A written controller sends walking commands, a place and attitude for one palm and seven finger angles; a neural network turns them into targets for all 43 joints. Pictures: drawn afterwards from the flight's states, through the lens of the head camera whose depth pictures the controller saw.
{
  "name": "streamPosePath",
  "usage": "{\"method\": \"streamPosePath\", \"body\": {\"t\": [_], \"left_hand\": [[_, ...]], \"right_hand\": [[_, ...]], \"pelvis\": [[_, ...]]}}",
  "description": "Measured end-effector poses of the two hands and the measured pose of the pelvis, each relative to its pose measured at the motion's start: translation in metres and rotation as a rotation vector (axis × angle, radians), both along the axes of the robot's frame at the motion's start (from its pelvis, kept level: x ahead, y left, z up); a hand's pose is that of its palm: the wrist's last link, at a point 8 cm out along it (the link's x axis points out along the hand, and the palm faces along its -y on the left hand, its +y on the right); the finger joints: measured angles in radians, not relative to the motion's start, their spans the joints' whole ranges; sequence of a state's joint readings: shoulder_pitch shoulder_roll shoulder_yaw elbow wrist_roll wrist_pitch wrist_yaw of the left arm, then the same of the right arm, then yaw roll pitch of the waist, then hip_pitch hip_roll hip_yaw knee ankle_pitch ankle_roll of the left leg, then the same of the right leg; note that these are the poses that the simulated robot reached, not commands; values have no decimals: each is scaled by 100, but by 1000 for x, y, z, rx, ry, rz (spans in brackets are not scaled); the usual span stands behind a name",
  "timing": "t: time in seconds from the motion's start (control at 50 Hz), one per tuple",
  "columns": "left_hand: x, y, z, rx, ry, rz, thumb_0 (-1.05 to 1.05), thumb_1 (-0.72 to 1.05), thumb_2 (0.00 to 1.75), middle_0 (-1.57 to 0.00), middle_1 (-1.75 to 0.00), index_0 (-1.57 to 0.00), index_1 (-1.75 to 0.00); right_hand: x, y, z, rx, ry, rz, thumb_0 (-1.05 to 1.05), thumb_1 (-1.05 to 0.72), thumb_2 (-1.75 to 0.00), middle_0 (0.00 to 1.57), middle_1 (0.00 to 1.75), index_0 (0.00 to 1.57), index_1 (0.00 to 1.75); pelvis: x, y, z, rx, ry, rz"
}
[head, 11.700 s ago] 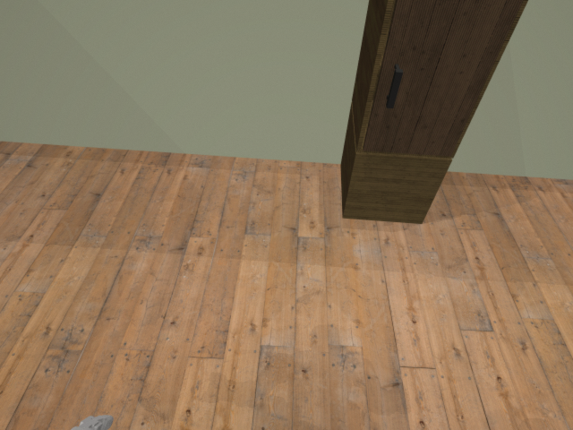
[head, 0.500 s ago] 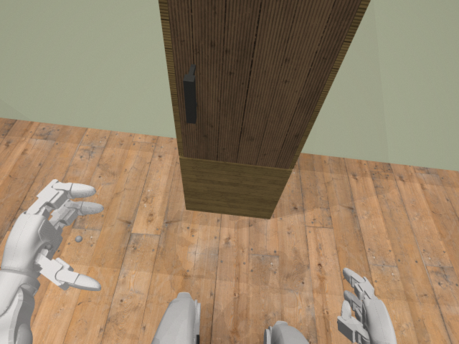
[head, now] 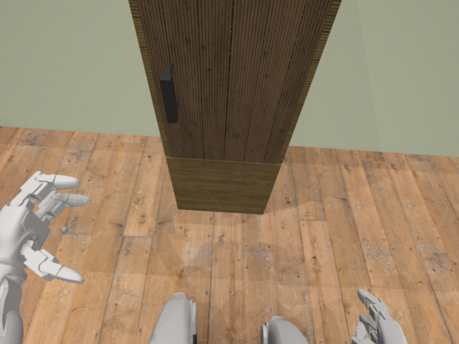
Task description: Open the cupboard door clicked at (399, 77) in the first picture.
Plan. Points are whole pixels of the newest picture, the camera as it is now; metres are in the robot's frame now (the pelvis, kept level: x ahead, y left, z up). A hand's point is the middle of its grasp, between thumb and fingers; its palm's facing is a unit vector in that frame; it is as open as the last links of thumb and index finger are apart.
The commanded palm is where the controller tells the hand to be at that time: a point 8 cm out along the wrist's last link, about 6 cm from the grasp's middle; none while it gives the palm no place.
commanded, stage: raise the hand with hooked fingers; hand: left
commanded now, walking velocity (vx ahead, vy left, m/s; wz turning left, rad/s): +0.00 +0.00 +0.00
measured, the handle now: (171, 93) +0.61 +0.16 +0.04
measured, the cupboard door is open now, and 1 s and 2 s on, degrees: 0 0 0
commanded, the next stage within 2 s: move the hooked fingers beside the handle in 0.24 s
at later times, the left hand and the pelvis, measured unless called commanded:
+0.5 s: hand (70, 221) +0.29 +0.27 +0.05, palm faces -0.01 -1.00 -0.04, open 14.0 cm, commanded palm +0.29 +0.31 +0.05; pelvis +0.00 +0.00 +0.00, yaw +1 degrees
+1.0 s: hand (102, 170) +0.39 +0.25 +0.05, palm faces -0.03 -1.00 -0.03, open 14.0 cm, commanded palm +0.38 +0.29 +0.05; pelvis +0.00 +0.00 +0.00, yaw -1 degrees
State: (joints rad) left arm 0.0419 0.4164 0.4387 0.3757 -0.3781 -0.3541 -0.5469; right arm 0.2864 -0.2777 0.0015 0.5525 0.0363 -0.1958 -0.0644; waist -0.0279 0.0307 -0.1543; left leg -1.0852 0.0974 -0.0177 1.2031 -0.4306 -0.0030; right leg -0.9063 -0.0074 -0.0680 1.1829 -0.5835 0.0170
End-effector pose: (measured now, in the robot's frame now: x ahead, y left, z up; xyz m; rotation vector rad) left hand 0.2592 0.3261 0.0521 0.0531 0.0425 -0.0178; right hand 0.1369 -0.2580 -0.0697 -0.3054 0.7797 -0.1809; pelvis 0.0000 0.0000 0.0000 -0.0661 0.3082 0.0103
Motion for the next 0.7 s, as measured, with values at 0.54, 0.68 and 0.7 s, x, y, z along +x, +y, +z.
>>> {"method": "streamPosePath", "body": {"t": [0.54,0.68,0.7], "left_hand": [[21,-6,-3,-13,-22,1,-1,-50,30,-30,-120,-30,-120],[55,-13,-3,-18,-18,-14,-1,-50,30,-30,-120,-30,-120],[59,-13,-3,-17,-17,-11,-1,-50,30,-30,-120,-30,-120]], "right_hand": [[18,10,-6,5,-11,38,1,-90,-89,21,30,21,30],[5,8,-9,2,36,5,1,-90,-89,21,30,21,30],[2,7,-10,3,45,-1,1,-90,-89,21,30,21,30]], "pelvis": [[0,0,-4,-2,6,10],[-1,1,-4,-1,14,2],[-1,1,-3,0,16,0]]}}
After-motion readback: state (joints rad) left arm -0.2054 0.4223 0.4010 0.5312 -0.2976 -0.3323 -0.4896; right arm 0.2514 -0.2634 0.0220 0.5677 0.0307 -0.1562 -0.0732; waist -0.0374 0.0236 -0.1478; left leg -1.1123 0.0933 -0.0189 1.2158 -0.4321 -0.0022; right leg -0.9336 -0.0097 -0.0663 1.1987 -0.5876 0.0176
